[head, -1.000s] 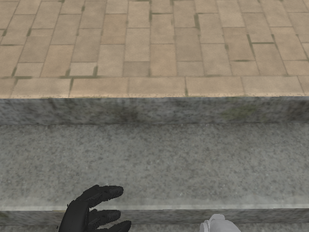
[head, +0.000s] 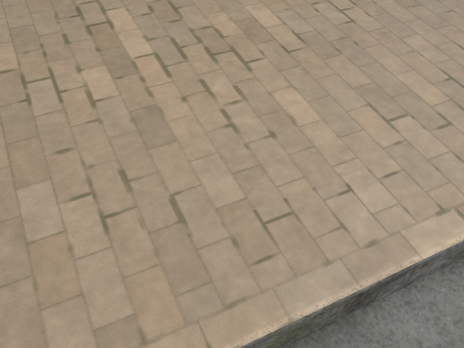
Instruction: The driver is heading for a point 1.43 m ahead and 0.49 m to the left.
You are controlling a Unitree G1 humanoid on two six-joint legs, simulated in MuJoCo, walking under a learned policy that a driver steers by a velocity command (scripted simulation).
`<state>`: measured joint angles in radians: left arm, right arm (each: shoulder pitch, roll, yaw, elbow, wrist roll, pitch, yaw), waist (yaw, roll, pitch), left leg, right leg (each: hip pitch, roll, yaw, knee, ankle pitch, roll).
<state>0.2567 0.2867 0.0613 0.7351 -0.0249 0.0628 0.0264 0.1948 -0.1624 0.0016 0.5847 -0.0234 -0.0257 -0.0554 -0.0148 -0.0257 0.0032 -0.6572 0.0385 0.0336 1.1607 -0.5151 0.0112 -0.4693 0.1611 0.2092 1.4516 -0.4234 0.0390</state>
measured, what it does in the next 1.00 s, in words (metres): climbs: right foot, then left foot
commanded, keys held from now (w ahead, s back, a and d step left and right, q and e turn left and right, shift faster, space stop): no key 0.50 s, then q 0.50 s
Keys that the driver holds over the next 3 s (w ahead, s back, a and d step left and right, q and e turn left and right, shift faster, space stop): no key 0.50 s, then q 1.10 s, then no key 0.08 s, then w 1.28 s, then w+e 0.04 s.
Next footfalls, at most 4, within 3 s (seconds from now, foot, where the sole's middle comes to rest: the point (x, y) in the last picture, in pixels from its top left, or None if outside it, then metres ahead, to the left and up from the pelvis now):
0.52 right None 0.16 -0.23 -0.69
0.88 left None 0.17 -0.03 -0.69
1.36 right None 0.30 -0.26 -0.69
1.84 left None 0.17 -0.06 -0.69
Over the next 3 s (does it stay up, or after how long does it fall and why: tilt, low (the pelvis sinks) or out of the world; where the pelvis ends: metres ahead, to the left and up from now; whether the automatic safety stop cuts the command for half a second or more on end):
stays up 0.66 0.25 0.23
